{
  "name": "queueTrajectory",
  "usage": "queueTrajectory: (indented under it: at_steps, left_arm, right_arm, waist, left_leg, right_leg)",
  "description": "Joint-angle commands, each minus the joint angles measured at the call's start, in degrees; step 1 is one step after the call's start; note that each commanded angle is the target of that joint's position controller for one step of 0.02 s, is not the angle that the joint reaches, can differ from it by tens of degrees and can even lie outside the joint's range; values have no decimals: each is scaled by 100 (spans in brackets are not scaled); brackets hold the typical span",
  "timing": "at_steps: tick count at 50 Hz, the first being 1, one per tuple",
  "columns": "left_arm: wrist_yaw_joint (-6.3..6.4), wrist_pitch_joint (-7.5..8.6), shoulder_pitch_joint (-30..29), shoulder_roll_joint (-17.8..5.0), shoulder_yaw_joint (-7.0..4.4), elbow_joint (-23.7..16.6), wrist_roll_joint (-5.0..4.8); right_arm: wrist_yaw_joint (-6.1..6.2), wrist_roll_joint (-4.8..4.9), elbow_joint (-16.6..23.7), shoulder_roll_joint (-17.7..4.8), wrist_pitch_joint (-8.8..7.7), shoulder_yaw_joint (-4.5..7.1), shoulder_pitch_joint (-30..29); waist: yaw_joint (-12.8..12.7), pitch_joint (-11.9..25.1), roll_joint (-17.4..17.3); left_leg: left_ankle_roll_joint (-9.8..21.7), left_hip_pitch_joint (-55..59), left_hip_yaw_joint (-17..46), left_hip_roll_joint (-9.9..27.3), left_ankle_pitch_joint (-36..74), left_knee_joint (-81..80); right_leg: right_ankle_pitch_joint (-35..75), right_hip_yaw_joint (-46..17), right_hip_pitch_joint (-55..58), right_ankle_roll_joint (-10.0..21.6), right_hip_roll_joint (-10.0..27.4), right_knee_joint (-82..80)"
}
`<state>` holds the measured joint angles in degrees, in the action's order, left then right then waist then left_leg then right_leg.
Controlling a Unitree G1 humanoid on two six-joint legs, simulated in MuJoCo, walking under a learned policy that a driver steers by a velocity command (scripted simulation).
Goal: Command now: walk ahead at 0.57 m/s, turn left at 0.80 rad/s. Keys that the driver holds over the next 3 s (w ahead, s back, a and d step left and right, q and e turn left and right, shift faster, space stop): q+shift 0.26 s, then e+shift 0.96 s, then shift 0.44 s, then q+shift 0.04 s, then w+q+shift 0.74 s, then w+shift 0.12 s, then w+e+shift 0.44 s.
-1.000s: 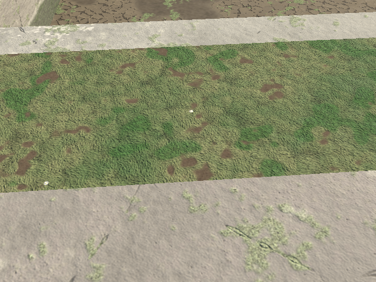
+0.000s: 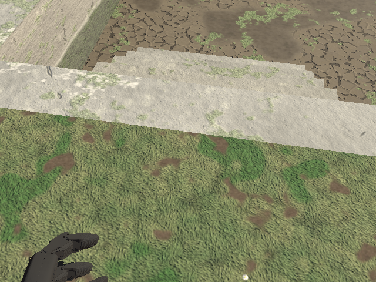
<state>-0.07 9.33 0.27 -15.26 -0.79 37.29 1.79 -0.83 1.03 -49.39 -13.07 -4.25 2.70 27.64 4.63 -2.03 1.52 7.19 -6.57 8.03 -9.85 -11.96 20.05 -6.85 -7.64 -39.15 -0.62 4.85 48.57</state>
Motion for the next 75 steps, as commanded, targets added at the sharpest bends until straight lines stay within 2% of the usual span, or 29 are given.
queueTrajectory:
  at_steps: [1,5,7,8,9,10,12,14,16,19,25,26,28,32,38,43,44,45,46,47,49,57,66,68,69,70,71,72,75]
  left_arm:
    - [-20,10,-213,-174,-76,-480,9]
    - [75,-116,-372,-616,-314,-816,-177]
    - [128,-95,870,-780,-421,-565,-91]
    - [152,-140,1693,-972,-409,-444,-11]
    - [90,-209,1739,-920,-302,-551,208]
    - [34,-337,1414,-993,-396,-569,-18]
    - [180,-541,595,-357,-235,-754,-47]
    - [190,-641,283,-473,-207,-592,31]
    - [95,-569,448,-604,-262,-287,68]
    - [-59,-529,501,-473,-232,-12,-56]
    - [-94,-843,781,-1019,-418,21,-343]
    - [-85,-843,870,-813,-361,4,-329]
    - [-42,-770,824,-697,-393,-213,-358]
    - [165,-1177,1909,-897,-618,239,-255]
    - [-112,-1196,1007,-309,-370,-503,-271]
    - [-196,-1273,1498,-620,-550,-520,-299]
    - [-106,-1276,1794,-799,-654,-412,-264]
    - [23,-1244,2103,-1618,-893,-447,-239]
    - [8,-1121,2002,-2095,-934,-643,-49]
    - [-73,-971,2066,-1747,-853,-664,17]
    - [6,-895,1488,-1417,-750,-674,-200]
    - [262,-1107,935,-1289,-694,-919,-283]
    - [161,-1202,743,-1196,-626,-984,-248]
    - [149,-1217,695,-1085,-561,-961,-283]
    - [141,-1204,954,-862,-483,-923,-234]
    - [130,-1157,1192,-753,-447,-982,-255]
    - [146,-1082,1005,-1205,-576,-972,-178]
    - [142,-1065,1018,-1436,-668,-860,-207]
    - [141,-1166,1077,-931,-541,-615,-223]
  right_arm:
    - [174,48,539,-1081,37,299,-314]
    - [306,126,570,-919,209,329,-372]
    - [351,98,876,-847,281,342,-831]
    - [336,-87,1065,-281,334,168,-535]
    - [258,-30,1128,-184,348,70,931]
    - [169,46,1008,-846,433,126,1278]
    - [231,59,1278,-1317,610,303,-272]
    - [302,25,1464,-1163,783,314,-736]
    - [310,-42,1510,-534,675,138,-677]
    - [283,-195,1367,-212,485,-51,-779]
    - [204,-147,1531,-956,600,157,-1321]
    - [252,-217,1579,-1241,616,230,-1104]
    - [286,-453,1505,-1686,631,413,-1171]
    - [327,-212,1823,-730,339,114,-2685]
    - [388,-184,1534,-1084,460,324,-2150]
    - [242,62,1341,-1228,406,471,-2166]
    - [194,59,1196,-1037,392,450,-1875]
    - [159,-130,1303,-774,387,395,-1789]
    - [204,-275,1803,-538,355,277,-2498]
    - [236,-234,1791,-857,331,356,-2893]
    - [339,-151,1604,-859,326,385,-2692]
    - [273,-143,1334,-740,292,342,-2428]
    - [102,-111,1232,-944,146,359,-2263]
    - [71,-137,1191,-964,120,378,-2049]
    - [93,-227,1267,-1200,137,413,-2048]
    - [134,-332,1295,-1609,209,477,-2221]
    - [143,-355,1297,-1408,203,459,-1998]
    - [171,-264,1351,-1240,205,396,-2074]
    - [232,-109,1371,-946,294,245,-2267]
  waist:
    - [-202,14,-367]
    - [-341,245,-773]
    - [-978,1141,-751]
    - [-986,2146,152]
    - [-334,3208,1832]
    - [-279,3490,1554]
    - [-481,1936,188]
    - [-322,777,161]
    - [-196,663,300]
    - [-186,1291,287]
    - [-206,609,606]
    - [-118,634,286]
    - [-91,650,-1686]
    - [-766,387,-1045]
    - [-302,648,-953]
    - [-588,735,-984]
    - [-662,741,-556]
    - [-648,655,1129]
    - [-706,850,2176]
    - [-1069,1207,1166]
    - [-650,888,386]
    - [-444,896,536]
    - [-592,975,904]
    - [-416,904,710]
    - [-527,1002,70]
    - [-858,727,-1472]
    - [-555,710,-1628]
    - [-566,659,-1129]
    - [-529,453,-717]
  left_leg:
    - [229,-2130,796,640,2668,-243]
    - [-160,-1254,1673,657,1641,840]
    - [-563,-933,1392,363,1938,2661]
    - [-780,-1713,761,62,-1169,4592]
    - [-904,-2654,792,-222,-3752,6206]
    - [-1130,-3108,597,497,-3075,7400]
    - [-1234,-3549,-90,1068,-1575,6974]
    - [-1216,-2870,-295,1200,-1335,6284]
    - [-1104,-2222,-469,1023,-1509,5073]
    - [-992,-1359,-492,1058,-1041,3224]
    - [-465,-95,-602,839,-121,816]
    - [-138,451,-35,1558,-319,470]
    - [986,-93,1716,3532,-12,-549]
    - [350,-750,-133,2626,1103,-350]
    - [380,-78,-941,2776,1547,22]
    - [-69,-244,-1326,2999,1561,836]
    - [-435,-659,-1623,2706,975,1506]
    - [-1040,-2214,-2167,1997,-791,3347]
    - [-1315,-3839,-1317,1083,-2775,4737]
    - [-1161,-3947,-500,1107,-2649,5395]
    - [-933,-3916,-231,1231,-1605,5136]
    - [-1125,-3037,-76,681,-373,3095]
    - [-930,-1651,-124,674,-466,1490]
    - [-744,-782,-203,849,454,423]
    - [-448,-228,531,1635,898,133]
    - [355,-106,1651,2553,1949,-146]
    - [1075,-301,2541,3198,1845,-346]
    - [1037,-397,2198,3091,1493,-216]
    - [524,-465,1120,2314,1028,-124]
  right_leg:
    - [1887,814,2128,-145,-971,-1517]
    - [1823,221,2482,-132,-1071,-2442]
    - [2515,154,3746,63,-639,-2752]
    - [4711,-918,5346,477,881,-1799]
    - [6356,-3012,6507,1546,2525,-1664]
    - [4368,-3617,6356,2185,2919,-1707]
    - [724,-2144,4489,1641,1755,-2679]
    - [902,-1040,2528,1363,989,-3116]
    - [2275,-298,2008,1368,563,-3190]
    - [3535,-173,2257,1572,614,-3050]
    - [-1231,-1031,1261,995,363,-3220]
    - [-2024,-941,682,648,117,-2808]
    - [-2552,677,-237,15,-750,122]
    - [-1540,543,10,-470,-354,2487]
    - [-1180,965,570,-471,32,393]
    - [-702,1473,1896,86,-344,-1383]
    - [-3,1250,2554,315,-486,-1945]
    - [2499,-571,3611,880,653,-2428]
    - [3115,-2634,3913,2104,1653,-2692]
    - [2543,-2385,3995,2176,1618,-2834]
    - [1642,-1597,3625,1532,1017,-2744]
    - [298,-1700,2924,1190,335,-2744]
    - [754,-2412,2743,1137,166,-2291]
    - [481,-2317,2444,923,-95,-2048]
    - [-738,-1974,2077,650,-430,-1491]
    - [-2496,-807,1269,246,-1394,-460]
    - [-3094,-475,855,-83,-1303,913]
    - [-2747,-478,782,-198,-1085,1619]
    - [-2044,-317,776,-419,-1024,2032]
